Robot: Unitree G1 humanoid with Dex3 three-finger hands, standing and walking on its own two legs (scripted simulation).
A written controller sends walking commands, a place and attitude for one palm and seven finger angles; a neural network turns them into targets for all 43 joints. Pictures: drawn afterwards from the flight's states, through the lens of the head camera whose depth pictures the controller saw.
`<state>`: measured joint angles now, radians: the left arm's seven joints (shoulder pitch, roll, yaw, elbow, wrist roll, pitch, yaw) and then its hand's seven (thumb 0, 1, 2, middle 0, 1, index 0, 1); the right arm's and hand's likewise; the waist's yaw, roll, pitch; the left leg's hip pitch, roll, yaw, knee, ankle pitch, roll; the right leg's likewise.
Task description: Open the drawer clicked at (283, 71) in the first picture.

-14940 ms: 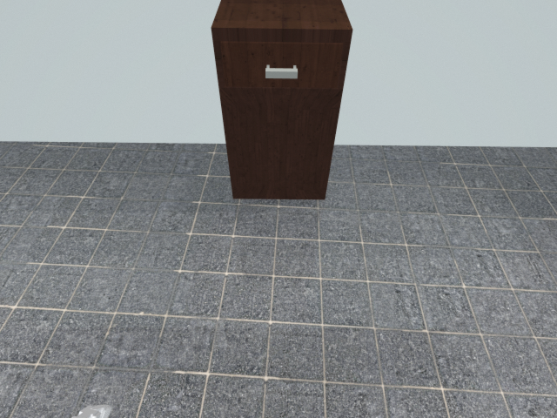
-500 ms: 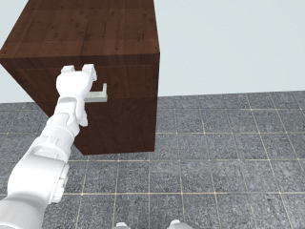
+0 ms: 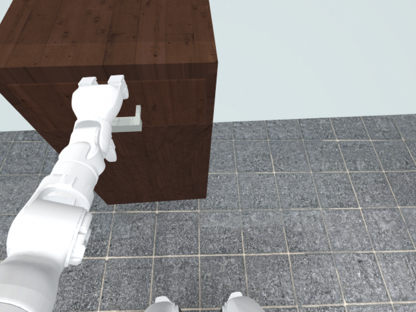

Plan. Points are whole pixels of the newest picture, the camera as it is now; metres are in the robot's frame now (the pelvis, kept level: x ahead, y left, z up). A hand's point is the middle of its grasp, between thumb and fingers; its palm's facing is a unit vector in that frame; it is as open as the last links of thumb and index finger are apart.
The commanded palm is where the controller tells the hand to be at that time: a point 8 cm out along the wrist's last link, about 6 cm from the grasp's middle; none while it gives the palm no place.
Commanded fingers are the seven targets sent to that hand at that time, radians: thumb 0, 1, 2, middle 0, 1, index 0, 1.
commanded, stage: re-aim the fingers above the handle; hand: left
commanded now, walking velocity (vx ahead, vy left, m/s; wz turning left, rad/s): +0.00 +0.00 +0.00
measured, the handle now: (117, 117) +0.56 +0.16 -0.03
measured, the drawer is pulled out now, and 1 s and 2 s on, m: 0.00 0.00 0.00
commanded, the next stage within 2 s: lower the fingers behind the handle in 1.00 s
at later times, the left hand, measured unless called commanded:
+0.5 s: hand (111, 121) +0.50 +0.15 +0.03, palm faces -0.03 -0.03 -1.00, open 13.9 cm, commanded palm +0.48 +0.16 +0.08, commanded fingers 0.00 -0.50 0.30 -0.30 -1.20 -0.30 -1.20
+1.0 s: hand (109, 124) +0.49 +0.16 +0.03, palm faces -0.05 -0.01 -1.00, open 13.9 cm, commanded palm +0.48 +0.16 +0.08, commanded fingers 0.00 -0.50 0.30 -0.30 -1.20 -0.30 -1.20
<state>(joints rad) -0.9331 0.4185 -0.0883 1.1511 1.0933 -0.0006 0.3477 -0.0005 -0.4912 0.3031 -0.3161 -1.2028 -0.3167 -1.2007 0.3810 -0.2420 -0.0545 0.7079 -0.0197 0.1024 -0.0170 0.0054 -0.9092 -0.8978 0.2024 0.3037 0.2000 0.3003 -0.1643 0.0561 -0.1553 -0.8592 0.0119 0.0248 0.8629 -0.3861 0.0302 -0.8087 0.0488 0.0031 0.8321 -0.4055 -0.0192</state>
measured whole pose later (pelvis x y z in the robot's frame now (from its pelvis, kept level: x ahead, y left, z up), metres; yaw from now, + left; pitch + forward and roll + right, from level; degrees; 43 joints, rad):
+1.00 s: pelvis +0.01 -0.01 +0.01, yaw +1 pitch +20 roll -1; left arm -0.85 0.39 -0.11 1.10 1.09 0.00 0.36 0.00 -0.49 0.30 -0.32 -1.20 -0.32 -1.20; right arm 0.37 -0.24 -0.07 0.72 -0.01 0.11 -0.02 0.01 -0.91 -0.90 0.20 0.30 0.20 0.30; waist -0.13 0.06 -0.15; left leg -0.79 0.01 0.02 0.82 -0.38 0.01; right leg -0.74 0.05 0.00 0.81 -0.41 -0.04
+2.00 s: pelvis +0.00 +0.00 -0.02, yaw +0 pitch +25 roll -2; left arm -0.91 0.41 -0.09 1.17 1.13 0.01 0.43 0.00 -0.49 0.30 -0.29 -1.23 -0.32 -1.20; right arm 0.35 -0.23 -0.04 0.71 -0.04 0.11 -0.01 0.00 -0.91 -0.90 0.20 0.30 0.20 0.30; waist -0.17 0.06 -0.18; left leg -1.00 0.02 0.02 1.00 -0.45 0.03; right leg -0.95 0.05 -0.01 0.96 -0.46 -0.02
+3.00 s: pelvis -0.03 +0.00 -0.04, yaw +0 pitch +26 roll -3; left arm -0.99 0.46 -0.08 1.17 1.10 0.04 0.38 0.00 -0.49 0.30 -0.24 -1.23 -0.32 -1.20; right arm 0.36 -0.23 -0.02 0.70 -0.02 0.08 -0.03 0.00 -0.91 -0.90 0.20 0.30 0.20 0.30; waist -0.19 0.07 -0.16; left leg -1.10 0.02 0.01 1.07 -0.43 0.04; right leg -1.04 0.06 -0.02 1.03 -0.45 -0.01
